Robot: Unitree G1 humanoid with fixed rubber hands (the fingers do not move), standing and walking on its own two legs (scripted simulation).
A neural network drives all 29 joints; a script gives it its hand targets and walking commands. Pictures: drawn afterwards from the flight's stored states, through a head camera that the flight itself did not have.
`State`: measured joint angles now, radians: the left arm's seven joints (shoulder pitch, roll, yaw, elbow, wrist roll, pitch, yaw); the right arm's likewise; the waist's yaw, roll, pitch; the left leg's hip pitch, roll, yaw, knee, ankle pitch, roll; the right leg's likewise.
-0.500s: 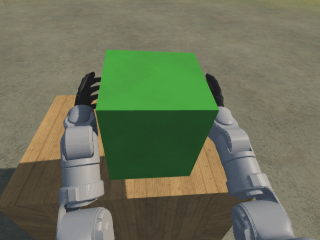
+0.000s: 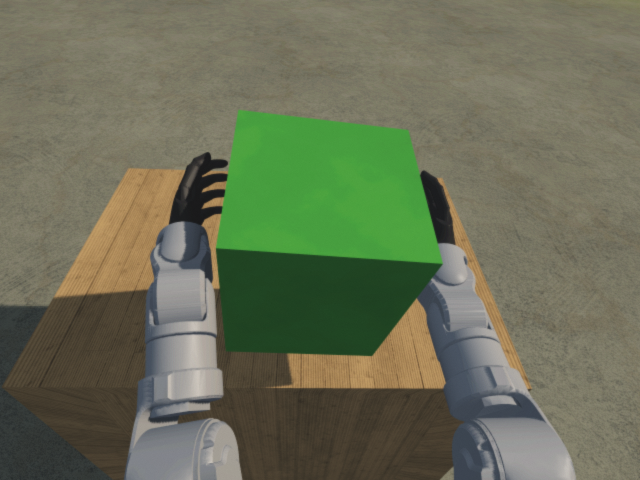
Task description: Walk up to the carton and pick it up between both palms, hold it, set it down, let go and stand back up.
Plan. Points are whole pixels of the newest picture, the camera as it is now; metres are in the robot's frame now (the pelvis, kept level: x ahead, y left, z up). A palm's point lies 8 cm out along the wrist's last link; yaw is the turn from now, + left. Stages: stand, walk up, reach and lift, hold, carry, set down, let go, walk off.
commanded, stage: set down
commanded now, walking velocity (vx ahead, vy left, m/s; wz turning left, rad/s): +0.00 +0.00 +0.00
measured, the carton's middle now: (312, 246) +0.37 +0.02 +0.11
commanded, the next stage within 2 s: none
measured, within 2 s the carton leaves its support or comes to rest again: rests again in 1.96 s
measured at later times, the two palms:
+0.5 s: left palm (206, 232) +0.38 +0.16 +0.13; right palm (432, 241) +0.38 -0.14 +0.12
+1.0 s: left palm (214, 243) +0.39 +0.16 +0.09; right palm (428, 249) +0.39 -0.15 +0.09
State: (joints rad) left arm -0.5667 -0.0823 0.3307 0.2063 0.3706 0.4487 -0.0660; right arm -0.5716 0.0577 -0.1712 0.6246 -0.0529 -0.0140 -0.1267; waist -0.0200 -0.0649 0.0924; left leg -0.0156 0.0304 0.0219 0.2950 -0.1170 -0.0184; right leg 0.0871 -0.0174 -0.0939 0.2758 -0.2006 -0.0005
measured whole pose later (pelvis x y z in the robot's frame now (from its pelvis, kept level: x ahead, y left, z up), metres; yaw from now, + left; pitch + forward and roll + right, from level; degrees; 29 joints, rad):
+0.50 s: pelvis +0.02 +0.00 +0.00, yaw -1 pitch -7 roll +0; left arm -0.55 -0.08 0.33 0.36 0.33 0.31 -0.01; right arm -0.58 0.04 -0.18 0.75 -0.07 -0.11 -0.13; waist -0.01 -0.06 0.08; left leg -0.04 0.04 0.03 0.29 -0.13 -0.03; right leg 0.07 -0.01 -0.08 0.25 -0.20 0.00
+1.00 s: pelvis +0.02 +0.00 +0.00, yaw -2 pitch -2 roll +0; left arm -0.62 -0.07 0.40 0.65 0.32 0.14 0.00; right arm -0.63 0.08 -0.37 0.89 -0.22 -0.18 -0.09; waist 0.03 -0.04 0.02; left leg -0.13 0.05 0.05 0.28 -0.12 -0.03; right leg -0.03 0.00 -0.06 0.26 -0.19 -0.01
